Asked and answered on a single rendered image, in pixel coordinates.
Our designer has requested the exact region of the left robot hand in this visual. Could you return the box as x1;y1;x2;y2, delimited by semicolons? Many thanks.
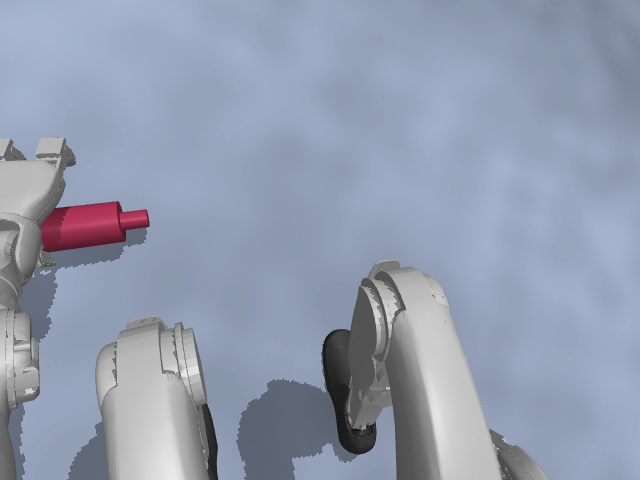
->
0;138;76;268

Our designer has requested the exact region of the bottle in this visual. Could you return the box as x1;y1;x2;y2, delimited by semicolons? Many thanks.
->
40;201;150;252

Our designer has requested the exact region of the left robot foot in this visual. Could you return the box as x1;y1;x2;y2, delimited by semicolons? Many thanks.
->
202;404;218;480

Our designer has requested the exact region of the left robot arm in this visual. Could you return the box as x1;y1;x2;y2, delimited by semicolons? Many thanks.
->
0;213;42;480

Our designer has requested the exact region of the right robot foot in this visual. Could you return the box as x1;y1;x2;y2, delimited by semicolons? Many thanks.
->
322;329;376;454

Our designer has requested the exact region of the right robot hand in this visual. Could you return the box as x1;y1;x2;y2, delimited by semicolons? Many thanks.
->
489;429;551;480

